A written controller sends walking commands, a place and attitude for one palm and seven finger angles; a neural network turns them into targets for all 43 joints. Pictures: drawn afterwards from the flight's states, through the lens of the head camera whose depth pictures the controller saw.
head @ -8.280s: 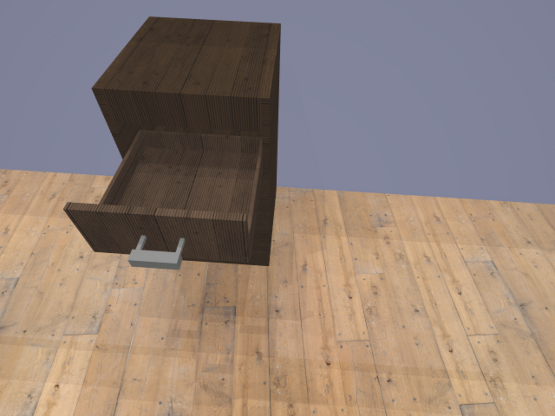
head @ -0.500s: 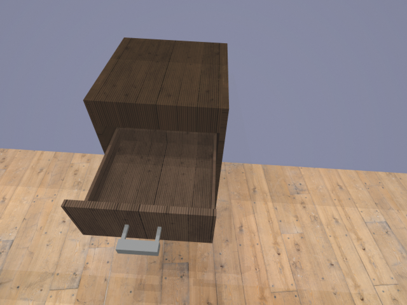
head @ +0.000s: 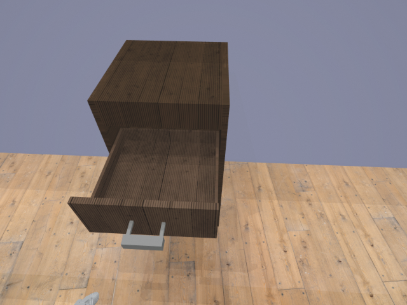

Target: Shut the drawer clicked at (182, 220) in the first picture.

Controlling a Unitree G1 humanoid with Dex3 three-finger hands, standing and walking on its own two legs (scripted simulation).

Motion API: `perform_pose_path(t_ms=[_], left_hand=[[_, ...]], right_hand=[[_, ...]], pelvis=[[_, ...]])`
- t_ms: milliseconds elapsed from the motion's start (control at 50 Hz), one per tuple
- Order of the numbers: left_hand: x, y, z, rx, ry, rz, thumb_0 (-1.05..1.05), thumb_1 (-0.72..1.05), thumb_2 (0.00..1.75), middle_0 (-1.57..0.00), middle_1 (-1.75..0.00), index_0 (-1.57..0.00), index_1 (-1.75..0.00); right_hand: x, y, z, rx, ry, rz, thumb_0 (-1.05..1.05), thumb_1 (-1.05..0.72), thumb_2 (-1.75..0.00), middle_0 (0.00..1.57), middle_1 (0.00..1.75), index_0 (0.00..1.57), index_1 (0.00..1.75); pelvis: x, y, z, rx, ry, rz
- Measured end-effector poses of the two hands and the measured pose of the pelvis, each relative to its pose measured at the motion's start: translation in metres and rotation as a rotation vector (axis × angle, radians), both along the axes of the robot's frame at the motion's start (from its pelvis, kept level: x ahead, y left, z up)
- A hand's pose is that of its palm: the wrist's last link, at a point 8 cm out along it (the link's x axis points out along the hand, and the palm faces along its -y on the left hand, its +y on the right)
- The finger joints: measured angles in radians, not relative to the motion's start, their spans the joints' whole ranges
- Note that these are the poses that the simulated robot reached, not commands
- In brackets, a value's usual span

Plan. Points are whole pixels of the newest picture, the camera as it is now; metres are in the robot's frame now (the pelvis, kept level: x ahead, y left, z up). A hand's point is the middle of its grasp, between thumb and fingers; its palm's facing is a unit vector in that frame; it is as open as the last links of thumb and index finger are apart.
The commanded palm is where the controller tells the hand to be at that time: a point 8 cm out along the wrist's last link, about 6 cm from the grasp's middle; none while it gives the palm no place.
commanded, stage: raise the hand and make a fist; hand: left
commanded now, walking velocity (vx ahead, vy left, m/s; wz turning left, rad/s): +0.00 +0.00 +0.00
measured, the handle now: (145, 233) +0.33 +0.18 -0.16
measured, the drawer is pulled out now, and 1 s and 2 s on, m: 0.30 0.30 0.30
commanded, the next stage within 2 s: bring the fist close to the handle in 1.76 s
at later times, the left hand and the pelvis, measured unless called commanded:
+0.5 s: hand out of the picture +0.12 +0.15 -0.04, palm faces +0.12 -0.99 -0.09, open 4.8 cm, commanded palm +0.11 +0.19 -0.06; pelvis -0.05 -0.04 -0.11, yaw +2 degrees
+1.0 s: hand out of the picture +0.14 +0.14 -0.08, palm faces -0.07 -1.00 -0.02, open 3.1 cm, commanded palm +0.12 +0.20 -0.06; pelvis -0.04 -0.03 -0.10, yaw +1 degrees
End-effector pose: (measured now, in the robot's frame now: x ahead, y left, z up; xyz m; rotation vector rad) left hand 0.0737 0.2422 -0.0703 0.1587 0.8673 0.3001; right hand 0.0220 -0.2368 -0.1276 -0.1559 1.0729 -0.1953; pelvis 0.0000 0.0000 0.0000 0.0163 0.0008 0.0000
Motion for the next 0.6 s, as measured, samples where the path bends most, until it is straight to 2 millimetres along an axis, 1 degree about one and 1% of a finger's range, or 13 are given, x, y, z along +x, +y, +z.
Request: perform_pose_path(t_ms=[40,100,120,160,220,260,320,360,420,460,520,560,600], left_hand=[[0.041,-0.004,0.031,0.01,-0.222,-0.046,0.05,0.98,0.9,-0.24,-0.35,-0.24,-0.35],[0.092,-0.03,0.064,-0.048,-0.544,-0.151,0.04,0.96,0.9,-0.28,-0.4,-0.28,-0.4],[0.103,-0.042,0.069,-0.098,-0.639,-0.183,0.03,0.96,0.9,-0.29,-0.41,-0.29,-0.41],[0.11,-0.067,0.07,-0.209,-0.791,-0.249,0.02,0.94,0.9,-0.32,-0.45,-0.32,-0.45],[0.094,-0.092,0.052,-0.296,-0.879,-0.338,0.01,0.93,0.9,-0.38,-0.51,-0.38,-0.51],[0.073,-0.094,0.027,-0.284,-0.82,-0.349,0.01,0.92,0.9,-0.42,-0.55,-0.43,-0.55],[0.035,-0.081,-0.007,-0.224,-0.682,-0.279,0.01,0.91,0.9,-0.49,-0.62,-0.49,-0.62],[0.013,-0.064,-0.014,-0.147,-0.65,-0.207,0.01,0.9,0.9,-0.53,-0.66,-0.53,-0.66],[-0.001,-0.04,0.001,-0.025,-0.744,-0.141,0.02,0.9,0.9,-0.59,-0.72,-0.59,-0.72],[0.004,-0.036,0.019,0.017,-0.865,-0.164,0.02,0.9,0.9,-0.63,-0.77,-0.63,-0.77],[0.029,-0.05,0.035,-0.022,-0.997,-0.296,0.02,0.9,0.91,-0.68,-0.83,-0.68,-0.83],[0.051,-0.067,0.029,-0.099,-0.971,-0.407,0.01,0.9,0.91,-0.72,-0.88,-0.72,-0.87],[0.07,-0.081,0.013,-0.188,-0.86,-0.483,0.01,0.9,0.91,-0.76,-0.92,-0.76,-0.92]], right_hand=[[0.025,-0.012,0.003,-0.026,-0.126,0.031,0.02,-0.93,-0.89,0.2,0.3,0.2,0.3],[0.065,-0.028,0.014,-0.067,-0.305,0.069,0.02,-0.92,-0.9,0.2,0.3,0.2,0.3],[0.078,-0.032,0.02,-0.08,-0.358,0.077,0.02,-0.92,-0.9,0.2,0.3,0.2,0.3],[0.101,-0.038,0.032,-0.099,-0.454,0.096,0.02,-0.92,-0.9,0.2,0.3,0.2,0.3],[0.132,-0.043,0.048,-0.124,-0.563,0.146,0.01,-0.92,-0.9,0.2,0.3,0.2,0.3],[0.151,-0.044,0.052,-0.131,-0.6,0.178,0.01,-0.91,-0.9,0.2,0.3,0.2,0.3],[0.175,-0.04,0.045,-0.124,-0.628,0.231,0.01,-0.91,-0.9,0.2,0.3,0.2,0.3],[0.186,-0.033,0.034,-0.109,-0.635,0.264,0.01,-0.91,-0.9,0.2,0.3,0.2,0.3],[0.192,-0.018,0.009,-0.064,-0.627,0.302,0.01,-0.91,-0.9,0.2,0.3,0.2,0.3],[0.188,-0.007,-0.011,-0.023,-0.612,0.322,0.01,-0.91,-0.9,0.2,0.3,0.2,0.3],[0.17,0.006,-0.039,0.04,-0.57,0.318,0.01,-0.91,-0.9,0.2,0.3,0.2,0.3],[0.152,0.009,-0.055,0.073,-0.52,0.28,0.01,-0.91,-0.9,0.2,0.3,0.2,0.3],[0.131,0.006,-0.065,0.088,-0.458,0.226,0.01,-0.91,-0.9,0.2,0.3,0.2,0.3]], pelvis=[[-0.005,0.002,-0.004,-0.009,0.014,0.017],[-0.015,0.001,-0.016,-0.015,0.069,0.02],[-0.017,-0.002,-0.021,-0.013,0.092,0.013],[-0.021,-0.007,-0.032,-0.008,0.128,-0.006],[-0.026,-0.017,-0.049,-0.004,0.165,-0.016],[-0.029,-0.023,-0.061,-0.002,0.18,-0.015],[-0.035,-0.03,-0.078,-0.004,0.203,-0.002],[-0.039,-0.035,-0.088,-0.013,0.223,0.008],[-0.045,-0.04,-0.101,-0.034,0.249,0.027],[-0.049,-0.043,-0.108,-0.05,0.26,0.038],[-0.056,-0.044,-0.116,-0.064,0.27,0.044],[-0.058,-0.046,-0.118,-0.061,0.278,0.039],[-0.059,-0.046,-0.117,-0.051,0.283,0.034]])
